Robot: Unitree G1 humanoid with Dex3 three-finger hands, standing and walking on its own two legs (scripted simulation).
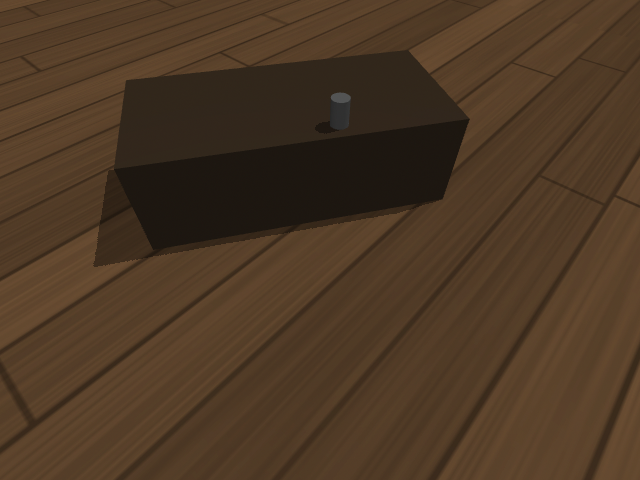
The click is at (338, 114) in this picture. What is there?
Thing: squat round
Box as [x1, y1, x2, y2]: [330, 93, 350, 129]
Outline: 335,93 331,96 330,125 334,128 342,129 348,125 350,97 345,93
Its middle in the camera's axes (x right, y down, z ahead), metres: +0.08 -0.48 +1.44
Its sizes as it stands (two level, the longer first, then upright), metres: 0.072 0.072 0.108
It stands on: a support 0.42 m high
